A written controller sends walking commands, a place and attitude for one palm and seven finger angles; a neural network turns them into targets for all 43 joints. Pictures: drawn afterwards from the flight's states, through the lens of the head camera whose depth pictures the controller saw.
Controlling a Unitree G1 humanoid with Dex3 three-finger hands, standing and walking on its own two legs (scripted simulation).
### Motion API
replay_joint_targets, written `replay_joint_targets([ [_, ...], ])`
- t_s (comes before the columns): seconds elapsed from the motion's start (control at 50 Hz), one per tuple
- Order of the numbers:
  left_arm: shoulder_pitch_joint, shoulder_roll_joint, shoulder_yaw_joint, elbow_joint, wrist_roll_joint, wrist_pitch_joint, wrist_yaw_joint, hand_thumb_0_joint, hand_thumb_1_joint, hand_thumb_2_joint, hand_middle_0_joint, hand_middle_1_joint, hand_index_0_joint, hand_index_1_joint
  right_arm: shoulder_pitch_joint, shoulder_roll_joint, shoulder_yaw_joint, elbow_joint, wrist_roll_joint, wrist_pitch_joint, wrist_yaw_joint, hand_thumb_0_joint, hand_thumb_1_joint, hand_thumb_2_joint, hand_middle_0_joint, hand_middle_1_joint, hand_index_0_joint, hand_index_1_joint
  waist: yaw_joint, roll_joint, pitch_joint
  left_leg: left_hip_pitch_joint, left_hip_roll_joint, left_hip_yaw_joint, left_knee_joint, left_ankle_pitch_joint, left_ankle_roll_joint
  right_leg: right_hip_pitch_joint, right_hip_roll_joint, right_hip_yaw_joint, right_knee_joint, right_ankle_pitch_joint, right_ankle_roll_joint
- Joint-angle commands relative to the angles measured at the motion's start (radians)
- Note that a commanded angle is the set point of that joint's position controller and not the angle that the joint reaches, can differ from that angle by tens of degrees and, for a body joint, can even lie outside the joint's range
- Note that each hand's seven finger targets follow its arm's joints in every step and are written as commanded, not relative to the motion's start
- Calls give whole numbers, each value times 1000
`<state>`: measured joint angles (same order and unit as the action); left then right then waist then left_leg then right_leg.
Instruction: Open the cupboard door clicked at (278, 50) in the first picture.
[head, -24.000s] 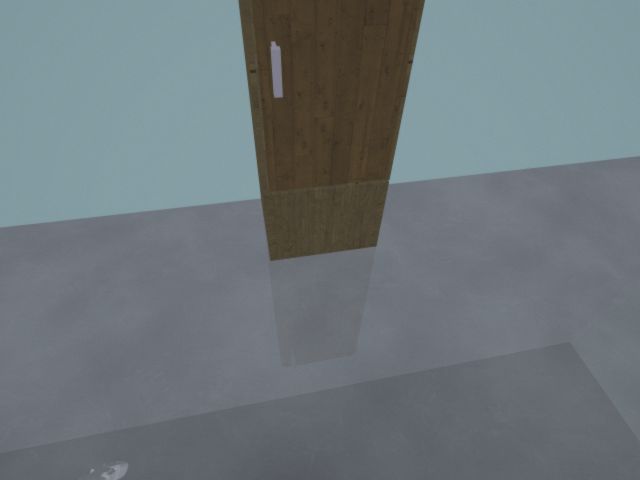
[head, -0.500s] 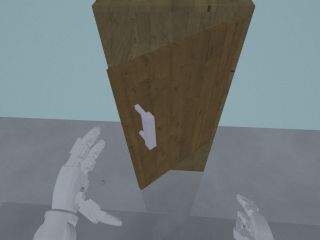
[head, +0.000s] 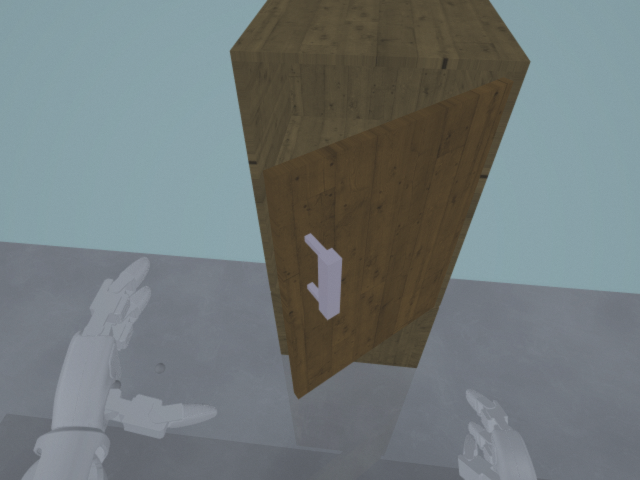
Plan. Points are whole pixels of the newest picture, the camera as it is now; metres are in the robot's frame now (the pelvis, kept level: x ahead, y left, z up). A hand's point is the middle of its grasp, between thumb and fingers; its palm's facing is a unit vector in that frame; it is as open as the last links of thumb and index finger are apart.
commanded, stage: draw the hand back to the body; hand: left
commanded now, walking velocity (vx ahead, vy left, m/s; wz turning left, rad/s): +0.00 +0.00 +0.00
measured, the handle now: (320, 276) +0.37 +0.04 +0.06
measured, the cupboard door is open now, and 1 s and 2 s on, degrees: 41 41 41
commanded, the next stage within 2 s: step back with the hand held close in 0.88 s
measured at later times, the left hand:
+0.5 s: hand (73, 322) +0.21 +0.26 +0.17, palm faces +0.43 -0.80 -0.42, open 9.1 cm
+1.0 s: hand (79, 327) +0.20 +0.25 +0.17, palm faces +0.45 -0.79 -0.42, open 7.4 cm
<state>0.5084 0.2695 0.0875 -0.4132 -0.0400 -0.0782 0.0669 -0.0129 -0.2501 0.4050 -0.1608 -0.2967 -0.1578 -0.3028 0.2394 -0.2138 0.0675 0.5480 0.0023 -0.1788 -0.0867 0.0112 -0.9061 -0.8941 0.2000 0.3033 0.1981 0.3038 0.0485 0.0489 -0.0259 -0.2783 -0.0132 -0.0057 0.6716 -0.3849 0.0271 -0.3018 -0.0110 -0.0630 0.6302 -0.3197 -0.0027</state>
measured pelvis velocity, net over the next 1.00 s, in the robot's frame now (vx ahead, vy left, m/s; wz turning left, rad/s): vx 0.01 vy -0.01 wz -0.02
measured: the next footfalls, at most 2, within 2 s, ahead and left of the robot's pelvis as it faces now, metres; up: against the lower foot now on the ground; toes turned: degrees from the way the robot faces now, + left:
none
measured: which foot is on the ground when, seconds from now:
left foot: down 0.00-1.00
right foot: down 0.00-1.00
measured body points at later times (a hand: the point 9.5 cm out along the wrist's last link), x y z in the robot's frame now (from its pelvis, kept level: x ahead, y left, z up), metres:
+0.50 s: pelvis +0.02 +0.00 +0.02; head +0.00 -0.01 +0.47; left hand +0.18 +0.30 +0.19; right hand +0.21 -0.22 -0.06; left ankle -0.02 +0.10 -0.72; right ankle +0.01 -0.12 -0.72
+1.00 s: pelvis +0.01 -0.01 +0.02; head -0.01 -0.03 +0.47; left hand +0.17 +0.29 +0.20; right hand +0.20 -0.23 -0.06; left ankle -0.02 +0.10 -0.72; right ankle +0.01 -0.12 -0.72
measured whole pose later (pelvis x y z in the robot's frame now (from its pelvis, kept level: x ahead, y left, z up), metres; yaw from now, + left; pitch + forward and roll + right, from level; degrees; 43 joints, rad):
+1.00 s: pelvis +0.01 -0.01 +0.02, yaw -1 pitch -5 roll -1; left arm 0.46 0.34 0.33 -0.38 -0.03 -0.10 0.11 0.01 0.89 0.90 -0.21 -0.30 -0.21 -0.30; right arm 0.19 -0.22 0.02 0.66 -0.01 -0.13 -0.07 0.01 -0.91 -0.89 0.20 0.30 0.20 0.30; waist 0.07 0.06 0.04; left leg -0.03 0.01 0.01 0.39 -0.26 0.01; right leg -0.07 0.02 -0.05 0.36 -0.20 -0.02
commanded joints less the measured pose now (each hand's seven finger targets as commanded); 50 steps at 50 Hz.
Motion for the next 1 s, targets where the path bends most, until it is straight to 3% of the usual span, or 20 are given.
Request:
replay_joint_targets([
  [0.0, -96, 134, 106, -228, 19, -64, 57, 0, 60, 540, -170, -300, -170, -300, -129, -101, -40, -135, -5, -47, -18, 0, -900, -900, 200, 300, 200, 300, -4, 3, -39, 30, 32, -39, -216, 228, -20, 114, -1, 14, -154, 121, -23],
  [0.08, -83, 172, 165, -214, 25, -67, 73, 0, 200, 600, -175, -300, -175, -300, -143, -103, -45, -108, -9, -44, -19, 0, -900, -900, 200, 300, 200, 300, 8, 14, -46, 78, 35, -30, -254, 296, -23, 174, 0, 16, -192, 176, -24],
  [0.14, -87, 160, 178, -225, 23, -72, 73, 0, 305, 645, -179, -300, -179, -300, -147, -102, -47, -96, -10, -40, -12, 0, -900, -900, 200, 300, 200, 300, 7, 15, -43, 106, 39, -30, -280, 353, -31, 202, 4, 13, -209, 207, -22],
  [0.2, -88, 172, 208, -195, 22, -72, 73, 0, 410, 690, -182, -300, -182, -300, -155, -105, -53, -81, -11, -34, -10, 0, -900, -900, 200, 300, 200, 300, 10, 2, -14, 118, 41, -26, -302, 363, -31, 215, 7, 14, -233, 218, -21],
  [0.34, -103, 221, 306, -192, 11, -77, 72, 0, 655, 795, -191, -300, -191, -300, -167, -107, -66, -67, -13, -12, -5, 0, -900, -900, 200, 300, 200, 300, 23, -1, -28, 151, 36, -11, -323, 411, -27, 269, 11, 21, -266, 278, -20],
  [0.42, -119, 247, 346, -216, 10, -81, 73, 0, 795, 855, -196, -300, -196, -300, -167, -109, -71, -59, -13, -9, -1, 0, -900, -900, 200, 300, 200, 300, 25, 66, -47, 179, 37, -9, -323, 484, -34, 285, 9, 26, -270, 317, -20],
  [0.48, -126, 282, 390, -203, 8, -80, 76, 0, 900, 900, -200, -300, -200, -300, -173, -113, -75, -51, -13, -8, -2, 0, -900, -900, 200, 300, 200, 300, 30, 55, -32, 186, 36, -7, -322, 486, -31, 282, 13, 26, -284, 328, -21],
  [0.5, -120, 237, 353, -194, 7, -80, 71, 0, 900, 900, -200, -300, -200, -300, -169, -109, -74, -51, -13, -8, 1, 0, -900, -900, 200, 300, 200, 300, 21, 50, -17, 184, 37, -7, -327, 496, -33, 276, 11, 23, -283, 330, -18],
  [0.54, -106, 216, 333, -164, 3, -74, 65, 0, 900, 900, -200, -300, -200, -300, -168, -113, -79, -50, -12, -3, 4, 0, -900, -900, 200, 300, 200, 300, 17, 6, -5, 186, 38, -2, -331, 468, -26, 264, 13, 23, -292, 320, -14],
  [0.6, -112, 212, 325, -152, 3, -71, 62, 0, 900, 900, -200, -300, -200, -300, -169, -120, -85, -50, -11, 4, 6, 0, -900, -900, 200, 300, 200, 300, 16, -6, -9, 189, 36, 2, -331, 455, -19, 266, 11, 25, -298, 323, -13],
  [0.74, -138, 253, 355, -192, 6, -81, 69, 0, 900, 900, -200, -300, -200, -300, -185, -111, -81, -55, -13, 2, 0, 0, -900, -900, 200, 300, 200, 300, 25, 14, -35, 195, 26, 2, -337, 403, -16, 282, 12, 32, -307, 295, -15],
  [0.78, -145, 275, 369, -211, 11, -83, 73, 0, 900, 900, -200, -300, -200, -300, -186, -113, -82, -50, -12, -3, -3, 0, -900, -900, 200, 300, 200, 300, 27, 69, -51, 207, 23, 8, -328, 411, -16, 287, 10, 40, -311, 306, -18],
  [0.88, -121, 254, 359, -158, 5, -78, 68, 0, 900, 900, -200, -300, -200, -300, -189, -109, -85, -45, -11, -6, -3, 0, -900, -900, 200, 300, 200, 300, 24, -6, 0, 196, 26, 10, -331, 388, -12, 262, 13, 39, -326, 294, -14],
  [0.96, -129, 235, 346, -144, 2, -83, 63, 0, 900, 900, -200, -300, -200, -300, -187, -107, -86, -42, -11, -3, 0, 0, -900, -900, 200, 300, 200, 300, 20, 1, 14, 193, 25, 13, -336, 350, -8, 247, 11, 43, -337, 254, -11],
  [0.98, -235, 288, 373, -221, 2, -94, 69, 0, 900, 900, -200, -300, -200, -300, -200, -113, -85, -44, -8, -9, -3, 0, -900, -900, 200, 300, 200, 300, 20, 27, -14, 208, 22, 11, -332, 346, -8, 255, 9, 49, -339, 254, -13],
])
